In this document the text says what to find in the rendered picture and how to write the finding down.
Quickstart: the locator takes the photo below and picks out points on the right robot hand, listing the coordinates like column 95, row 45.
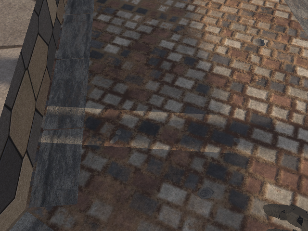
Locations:
column 291, row 213

